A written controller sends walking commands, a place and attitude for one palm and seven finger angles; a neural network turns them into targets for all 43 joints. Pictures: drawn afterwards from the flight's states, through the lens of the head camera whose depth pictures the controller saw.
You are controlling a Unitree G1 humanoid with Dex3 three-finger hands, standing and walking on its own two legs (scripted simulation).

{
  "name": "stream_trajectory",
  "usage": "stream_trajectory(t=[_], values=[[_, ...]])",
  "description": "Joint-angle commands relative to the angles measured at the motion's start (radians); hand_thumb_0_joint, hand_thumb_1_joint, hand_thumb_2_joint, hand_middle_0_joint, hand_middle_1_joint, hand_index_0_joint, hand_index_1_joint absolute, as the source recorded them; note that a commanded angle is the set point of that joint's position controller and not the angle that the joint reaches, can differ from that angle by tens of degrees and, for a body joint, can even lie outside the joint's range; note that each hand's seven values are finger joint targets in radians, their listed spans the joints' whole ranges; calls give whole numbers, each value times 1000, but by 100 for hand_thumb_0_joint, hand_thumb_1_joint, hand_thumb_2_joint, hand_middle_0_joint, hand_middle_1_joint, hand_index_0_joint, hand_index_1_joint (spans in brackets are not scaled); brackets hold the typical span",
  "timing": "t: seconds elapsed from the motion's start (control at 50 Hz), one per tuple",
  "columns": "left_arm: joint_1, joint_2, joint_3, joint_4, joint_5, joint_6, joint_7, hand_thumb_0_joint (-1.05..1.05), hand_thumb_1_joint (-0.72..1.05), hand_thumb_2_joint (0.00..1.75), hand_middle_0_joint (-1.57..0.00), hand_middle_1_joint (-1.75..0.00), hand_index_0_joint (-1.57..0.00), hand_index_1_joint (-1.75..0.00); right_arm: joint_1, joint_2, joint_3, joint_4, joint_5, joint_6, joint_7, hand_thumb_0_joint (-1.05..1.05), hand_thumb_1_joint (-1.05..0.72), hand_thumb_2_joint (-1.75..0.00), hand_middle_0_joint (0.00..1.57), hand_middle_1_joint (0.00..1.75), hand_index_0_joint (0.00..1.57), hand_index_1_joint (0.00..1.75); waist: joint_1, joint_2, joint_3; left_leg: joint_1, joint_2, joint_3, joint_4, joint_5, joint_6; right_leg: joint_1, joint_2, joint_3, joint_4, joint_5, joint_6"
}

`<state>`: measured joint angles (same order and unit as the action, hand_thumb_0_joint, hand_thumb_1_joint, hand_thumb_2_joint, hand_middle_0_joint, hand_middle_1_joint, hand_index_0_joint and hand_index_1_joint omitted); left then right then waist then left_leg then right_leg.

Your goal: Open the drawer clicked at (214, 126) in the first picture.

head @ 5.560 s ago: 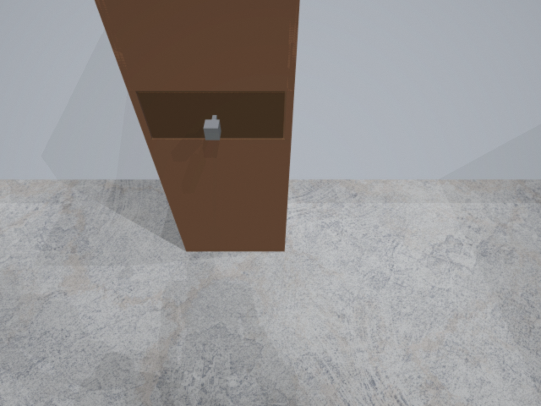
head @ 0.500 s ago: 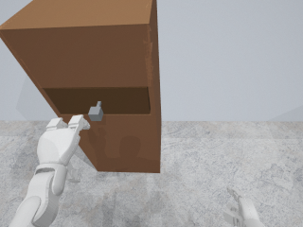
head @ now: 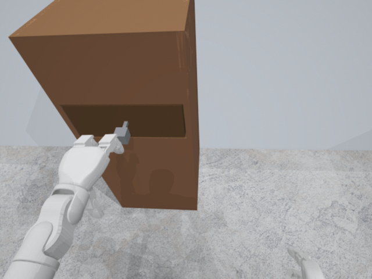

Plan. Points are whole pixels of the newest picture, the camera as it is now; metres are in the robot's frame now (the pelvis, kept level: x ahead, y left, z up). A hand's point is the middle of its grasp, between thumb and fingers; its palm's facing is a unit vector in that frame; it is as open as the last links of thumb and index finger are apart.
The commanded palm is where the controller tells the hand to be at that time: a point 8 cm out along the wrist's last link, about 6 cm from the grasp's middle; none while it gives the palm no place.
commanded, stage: raise the hand with hooked fingers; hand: left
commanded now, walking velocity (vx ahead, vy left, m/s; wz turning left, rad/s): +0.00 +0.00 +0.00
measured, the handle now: (123, 131) +0.54 +0.28 -0.05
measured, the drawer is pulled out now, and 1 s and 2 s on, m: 0.00 0.00 0.00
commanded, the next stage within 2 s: move the hooked fingers above the handle in 0.08 s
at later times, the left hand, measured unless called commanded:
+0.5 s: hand (98, 161) +0.34 +0.25 +0.06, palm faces +0.01 -0.07 -1.00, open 13.8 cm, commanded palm +0.32 +0.25 +0.12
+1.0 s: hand (103, 145) +0.40 +0.27 +0.04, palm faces +0.00 -0.03 -1.00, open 13.8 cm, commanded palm +0.38 +0.26 +0.10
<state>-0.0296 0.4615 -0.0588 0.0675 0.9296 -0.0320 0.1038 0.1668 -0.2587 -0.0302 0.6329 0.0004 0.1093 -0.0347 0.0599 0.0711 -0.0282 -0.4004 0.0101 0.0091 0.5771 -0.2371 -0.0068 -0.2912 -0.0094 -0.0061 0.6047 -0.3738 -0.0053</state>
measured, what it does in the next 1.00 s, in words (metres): stands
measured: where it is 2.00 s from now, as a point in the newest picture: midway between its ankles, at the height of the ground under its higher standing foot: outside the picture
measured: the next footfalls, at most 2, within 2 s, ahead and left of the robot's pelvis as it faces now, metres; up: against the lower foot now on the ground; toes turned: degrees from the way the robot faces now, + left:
none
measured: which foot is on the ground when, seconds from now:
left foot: down 0.00-1.00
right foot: down 0.00-1.00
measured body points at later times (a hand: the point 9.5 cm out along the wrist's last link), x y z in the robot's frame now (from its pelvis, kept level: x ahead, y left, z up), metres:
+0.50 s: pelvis +0.01 -0.01 +0.00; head +0.04 -0.03 +0.45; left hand +0.33 +0.25 +0.12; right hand +0.18 -0.24 -0.12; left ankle +0.04 +0.13 -0.73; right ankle -0.04 -0.12 -0.73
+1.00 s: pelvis +0.02 +0.01 -0.01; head +0.07 -0.02 +0.43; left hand +0.40 +0.26 +0.09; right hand +0.12 -0.26 -0.15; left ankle +0.04 +0.13 -0.73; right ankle -0.04 -0.12 -0.73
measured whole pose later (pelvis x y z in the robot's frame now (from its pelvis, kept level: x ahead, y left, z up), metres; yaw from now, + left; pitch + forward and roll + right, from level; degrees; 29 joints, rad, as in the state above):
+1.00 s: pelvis +0.02 +0.01 -0.01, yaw -1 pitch +11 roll +0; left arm -0.36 0.49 0.00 0.51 1.00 -0.01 0.19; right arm 0.24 -0.25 -0.07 0.67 0.01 0.14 -0.02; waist 0.00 0.06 -0.10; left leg -0.58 0.02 0.02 0.70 -0.31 0.00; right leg -0.46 0.00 0.01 0.70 -0.43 0.00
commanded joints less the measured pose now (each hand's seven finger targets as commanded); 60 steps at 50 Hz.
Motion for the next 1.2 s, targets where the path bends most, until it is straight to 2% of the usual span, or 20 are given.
stream_trajectory(t=[0.0, 0.16, 0.22, 0.26, 0.32, 0.38, 0.42, 0.48, 0.58, 0.64, 0.74, 0.78, 0.82, 0.9, 0.96, 1.0, 1.02, 1.04, 1.12, 1.18], values=[[-322, 218, 173, -173, 5, 9, 107, 0, -50, 30, -30, -120, -30, -120, -132, -82, -34, -136, 5, -56, -9, 0, -90, -90, 20, 30, 20, 30, 5, -32, -247, 208, -47, 20, -39, 161, 43, -43, 41, -11, -108, 231, -20], [-295, 179, 86, -137, 2, 86, 45, 0, -50, 30, -30, -120, -30, -120, -151, -93, -26, -147, 13, -53, -10, 0, -90, -90, 20, 30, 20, 30, -2, -70, -232, 204, -50, 27, -59, 151, 47, -15, 35, -1, -124, 244, -13], [-344, 223, 116, -90, 5, 67, 23, 0, -50, 30, -30, -120, -30, -120, -140, -99, -20, -138, 10, -49, -22, 0, -90, -90, 20, 30, 20, 30, -9, -108, -200, 181, -53, 29, -57, 136, 49, -23, 34, 2, -132, 241, -9], [-391, 221, 117, -84, 8, 37, 22, 0, -50, 30, -30, -120, -30, -120, -133, -92, -20, -132, 9, -53, -28, 0, -90, -90, 20, 30, 20, 30, -12, -92, -206, 186, -55, 27, -49, 136, 51, -35, 34, 1, -121, 247, -9], [-435, 284, 184, -51, 19, -2, 43, 0, -50, 30, -30, -120, -30, -120, -116, -93, -26, -116, 5, -54, -34, 0, -90, -90, 20, 30, 20, 30, -4, -70, -227, 186, -54, 28, -33, 160, 49, -33, 37, 5, -112, 264, -13], [-465, 250, 167, -9, 19, -20, 65, 0, -50, 30, -30, -120, -30, -120, -97, -86, -32, -105, 8, -57, -35, 0, -90, -90, 20, 30, 20, 30, -10, -37, -252, 188, -55, 30, -12, 193, 48, -44, 38, -2, -89, 309, -17], [-464, 279, 198, 41, 23, -18, 74, 0, -50, 30, -30, -120, -30, -120, -83, -94, -39, -95, 7, -54, -32, 0, -90, -90, 20, 30, 20, 30, -9, -50, -270, 174, -53, 30, -1, 210, 47, -38, 42, -1, -81, 326, -17], [-463, 241, 157, 69, 26, -4, 72, 0, -50, 30, -30, -120, -30, -120, -71, -98, -46, -98, 9, -49, -27, 0, -90, -90, 20, 30, 20, 30, -14, -35, -295, 173, -53, 34, 13, 243, 47, -46, 42, -6, -61, 372, -19], [-506, 244, 135, 122, 21, -3, 38, 0, -50, 30, -30, -120, -30, -120, -36, -115, -57, -94, 8, -35, -27, 0, -90, -90, 20, 30, 20, 30, -37, -87, -313, 155, -51, 35, 37, 258, 54, -57, 43, -5, -46, 416, -14], [-590, 253, 131, 88, 24, -41, 35, 0, -50, 30, -30, -120, -30, -120, -11, -117, -63, -91, 5, -32, -29, 0, -90, -90, 20, 30, 20, 30, -50, -62, -352, 164, -52, 26, 58, 288, 57, -73, 46, -3, -27, 436, -16], [-576, 287, 199, 74, 33, -90, 87, 0, -50, 30, -30, -120, -30, -120, 27, -111, -79, -83, -4, -29, -21, 0, -90, -90, 20, 30, 20, 30, -35, -2, -410, 187, -43, 10, 94, 402, 51, -98, 57, -16, 17, 468, -26], [-554, 273, 204, 126, 37, -76, 114, 0, -50, 30, -30, -120, -30, -120, 38, -112, -81, -77, -1, -24, -14, 0, -90, -90, 20, 30, 20, 30, -33, -10, -395, 164, -39, 12, 96, 397, 47, -118, 61, -23, 27, 452, -27], [-576, 313, 242, 204, 51, -45, 135, 0, -50, 30, -30, -120, -30, -120, 50, -120, -81, -64, 0, -16, -9, 0, -90, -90, 20, 30, 20, 30, -31, -50, -380, 122, -37, 17, 99, 380, 44, -117, 64, -27, 31, 442, -29], [-613, 273, 178, 244, 77, 17, 142, 0, -50, 30, -30, -120, -30, -120, 63, -126, -87, -75, 6, -6, -1, 0, -90, -90, 20, 30, 20, 30, -40, -23, -425, 138, -34, 29, 101, 388, 43, -125, 66, -25, 36, 441, -30], [-641, 259, 145, 269, 73, 31, 116, 0, -50, 30, -30, -120, -30, -120, 77, -132, -89, -79, 8, -2, -3, 0, -90, -90, 20, 30, 20, 30, -60, -50, -431, 145, -32, 26, 106, 373, 50, -130, 68, -20, 28, 436, -26], [-689, 233, 104, 267, 68, 19, 93, 0, -50, 30, -30, -120, -30, -120, 80, -132, -87, -80, 8, 1, -10, 0, -90, -90, 20, 30, 20, 30, -80, -40, -421, 151, -32, 24, 106, 358, 54, -147, 67, -17, 21, 428, -24], [-732, 251, 115, 274, 67, 5, 86, 0, -50, 30, -30, -120, -30, -120, 87, -134, -88, -73, 5, 3, -15, 0, -90, -90, 20, 30, 20, 30, -96, -74, -412, 144, -29, 20, 112, 352, 56, -149, 66, -17, 19, 420, -23], [-739, 254, 113, 286, 69, -11, 79, 0, -50, 30, -30, -120, -30, -120, 90, -133, -88, -72, 5, 3, -18, 0, -90, -90, 20, 30, 20, 30, -89, -43, -408, 145, -33, 21, 111, 335, 57, -163, 67, -13, 18, 409, -23], [-838, 342, 184, 388, 81, -73, 87, 0, -50, 30, -30, -120, -30, -120, 118, -135, -82, -48, 0, 9, -32, 0, -90, -90, 20, 30, 20, 30, -99, -79, -350, 80, -35, 18, 119, 253, 60, -194, 62, -13, 19, 344, -23], [-908, 358, 193, 452, 109, -101, 120, 0, -50, 30, -30, -120, -30, -120, 131, -129, -82, -45, 4, 8, -33, 0, -90, -90, 20, 30, 20, 30, -98, -20, -366, 56, -38, 15, 136, 225, 54, -247, 65, -14, 42, 304, -27]])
